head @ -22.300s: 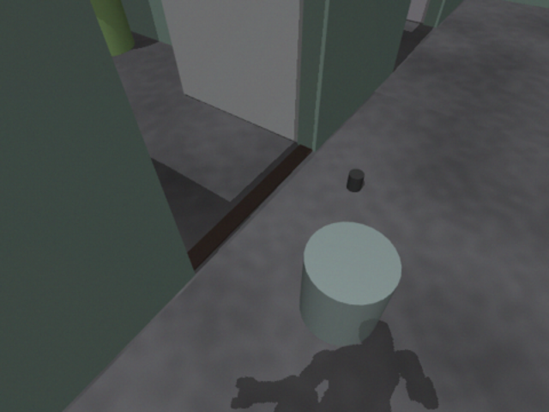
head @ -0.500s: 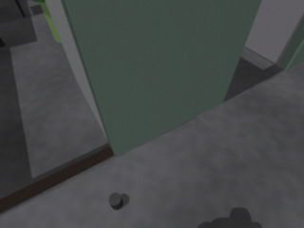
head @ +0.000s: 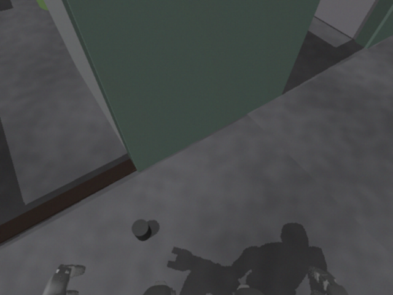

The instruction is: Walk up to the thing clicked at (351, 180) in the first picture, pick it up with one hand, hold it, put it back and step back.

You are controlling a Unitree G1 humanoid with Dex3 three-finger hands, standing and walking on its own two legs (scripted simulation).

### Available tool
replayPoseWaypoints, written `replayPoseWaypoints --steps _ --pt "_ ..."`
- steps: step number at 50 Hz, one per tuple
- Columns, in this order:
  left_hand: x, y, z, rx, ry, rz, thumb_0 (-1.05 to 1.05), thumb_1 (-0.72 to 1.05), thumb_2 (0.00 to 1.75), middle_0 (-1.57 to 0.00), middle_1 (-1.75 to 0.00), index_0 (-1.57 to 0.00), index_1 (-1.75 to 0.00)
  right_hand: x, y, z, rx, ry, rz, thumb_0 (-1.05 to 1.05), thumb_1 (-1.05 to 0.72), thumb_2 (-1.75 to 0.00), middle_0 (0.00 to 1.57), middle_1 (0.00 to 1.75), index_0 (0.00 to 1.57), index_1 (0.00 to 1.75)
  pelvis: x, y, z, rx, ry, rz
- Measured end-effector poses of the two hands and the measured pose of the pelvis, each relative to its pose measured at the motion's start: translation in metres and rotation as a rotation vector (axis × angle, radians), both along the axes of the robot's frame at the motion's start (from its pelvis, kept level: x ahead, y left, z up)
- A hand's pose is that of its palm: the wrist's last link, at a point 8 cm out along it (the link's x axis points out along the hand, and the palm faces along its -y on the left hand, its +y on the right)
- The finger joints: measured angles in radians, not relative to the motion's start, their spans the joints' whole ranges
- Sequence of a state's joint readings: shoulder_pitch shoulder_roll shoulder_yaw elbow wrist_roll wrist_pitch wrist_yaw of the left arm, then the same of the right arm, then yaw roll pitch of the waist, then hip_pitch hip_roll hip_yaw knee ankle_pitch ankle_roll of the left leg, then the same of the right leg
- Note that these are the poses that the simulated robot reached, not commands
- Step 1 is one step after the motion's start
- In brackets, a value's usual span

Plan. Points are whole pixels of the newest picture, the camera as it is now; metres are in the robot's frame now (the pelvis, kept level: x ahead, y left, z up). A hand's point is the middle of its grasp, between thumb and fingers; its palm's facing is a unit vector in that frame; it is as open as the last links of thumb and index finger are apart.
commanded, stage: rise first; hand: left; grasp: from above
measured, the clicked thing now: (141, 230) +0.43 +0.26 -0.69
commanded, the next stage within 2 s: none
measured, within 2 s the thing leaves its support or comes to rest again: neither
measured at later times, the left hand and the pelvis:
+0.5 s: hand out of the picture +0.14 +0.27 -0.21, palm faces -0.20 -0.83 -0.52, open 14.1 cm; pelvis -0.01 +0.00 -0.07, yaw +0 degrees
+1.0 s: hand (106, 259) +0.26 +0.31 -0.41, palm faces -0.45 -0.35 -0.82, open 14.1 cm; pelvis -0.08 +0.00 -0.28, yaw -3 degrees
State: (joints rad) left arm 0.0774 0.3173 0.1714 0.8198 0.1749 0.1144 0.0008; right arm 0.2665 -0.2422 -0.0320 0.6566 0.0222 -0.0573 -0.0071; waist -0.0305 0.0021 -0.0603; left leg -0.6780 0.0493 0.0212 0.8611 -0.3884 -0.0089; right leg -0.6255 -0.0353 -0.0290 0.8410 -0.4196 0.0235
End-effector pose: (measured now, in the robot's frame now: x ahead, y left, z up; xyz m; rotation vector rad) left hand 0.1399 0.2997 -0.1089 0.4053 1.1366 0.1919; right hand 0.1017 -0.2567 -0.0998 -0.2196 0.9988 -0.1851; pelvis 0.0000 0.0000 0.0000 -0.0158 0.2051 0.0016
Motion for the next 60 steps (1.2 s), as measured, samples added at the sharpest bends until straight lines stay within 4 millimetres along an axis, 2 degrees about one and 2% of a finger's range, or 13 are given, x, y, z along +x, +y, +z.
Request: replayPoseWaypoints --steps 8,15,22,28,33,41,45,49,54,60 --pt "-0.008 0.005 -0.017 0.033 -0.004 -0.045 0.0 -0.48 0.99 -0.06 -1.08 -0.06 -1.07 0.032 0.003 -0.014 -0.031 -0.104 0.039 0.01 -0.89 -0.9 0.2 0.3 0.2 0.3 -0.001 0.002 -0.025 -0.009 0.053 0.003" --pt "-0.01 0.005 -0.029 0.059 0.008 -0.082 0.0 -0.51 0.98 -0.06 -1.08 -0.06 -1.08 0.054 0.011 -0.024 -0.031 -0.173 0.077 0.01 -0.87 -0.89 0.2 0.3 0.2 0.3 -0.002 0.003 -0.041 -0.016 0.097 0.003" --pt "-0.007 0.006 -0.044 0.095 -0.003 -0.129 0.0 -0.51 0.97 -0.05 -1.09 -0.06 -1.08 0.063 0.016 -0.043 -0.024 -0.198 0.109 0.01 -0.87 -0.89 0.2 0.3 0.2 0.3 -0.004 0.002 -0.062 -0.023 0.145 0.006" --pt "0.007 0.014 -0.077 0.157 -0.007 -0.233 0.0 -0.51 0.97 -0.05 -1.09 -0.06 -1.08 0.065 0.014 -0.074 -0.027 -0.202 0.138 0.01 -0.86 -0.89 0.2 0.3 0.2 0.3 -0.013 0.002 -0.092 -0.025 0.209 0.005" --pt "0.032 0.02 -0.119 0.235 -0.045 -0.378 0.0 -0.5 0.97 -0.04 -1.09 -0.05 -1.09 0.06 0.005 -0.119 -0.038 -0.178 0.16 0.01 -0.85 -0.88 0.2 0.3 0.2 0.3 -0.026 0.001 -0.134 -0.024 0.276 -0.001" --pt "0.08 0.025 -0.187 0.387 -0.139 -0.597 0.0 -0.52 0.99 -0.05 -1.1 -0.05 -1.09 0.034 -0.008 -0.212 -0.044 -0.075 0.157 0.01 -0.86 -0.89 0.2 0.3 0.2 0.3 -0.051 0.0 -0.209 -0.03 0.363 -0.012" --pt "0.104 0.026 -0.216 0.457 -0.167 -0.682 0.0 -0.53 1.01 -0.05 -1.1 -0.06 -1.09 0.011 -0.011 -0.257 -0.036 0.002 0.146 0.01 -0.87 -0.89 0.2 0.3 0.2 0.3 -0.064 -0.001 -0.243 -0.035 0.383 -0.02" --pt "0.126 0.025 -0.24 0.514 -0.192 -0.748 0.0 -0.54 1.02 -0.05 -1.1 -0.06 -1.1 -0.02 -0.012 -0.294 -0.026 0.086 0.127 0.01 -0.87 -0.89 0.2 0.3 0.2 0.3 -0.075 -0.002 -0.271 -0.041 0.388 -0.029" --pt "0.147 0.021 -0.262 0.563 -0.204 -0.821 0.0 -0.53 1.03 -0.05 -1.09 -0.05 -1.09 -0.061 -0.013 -0.324 -0.019 0.187 0.086 0.01 -0.87 -0.89 0.2 0.3 0.2 0.3 -0.085 -0.001 -0.297 -0.048 0.384 -0.039" --pt "0.162 0.017 -0.285 0.588 -0.213 -0.901 0.0 -0.53 1.03 -0.05 -1.08 -0.06 -1.08 -0.104 -0.017 -0.34 -0.03 0.282 0.041 0.01 -0.87 -0.89 0.2 0.3 0.2 0.3 -0.093 0.0 -0.319 -0.058 0.373 -0.049"
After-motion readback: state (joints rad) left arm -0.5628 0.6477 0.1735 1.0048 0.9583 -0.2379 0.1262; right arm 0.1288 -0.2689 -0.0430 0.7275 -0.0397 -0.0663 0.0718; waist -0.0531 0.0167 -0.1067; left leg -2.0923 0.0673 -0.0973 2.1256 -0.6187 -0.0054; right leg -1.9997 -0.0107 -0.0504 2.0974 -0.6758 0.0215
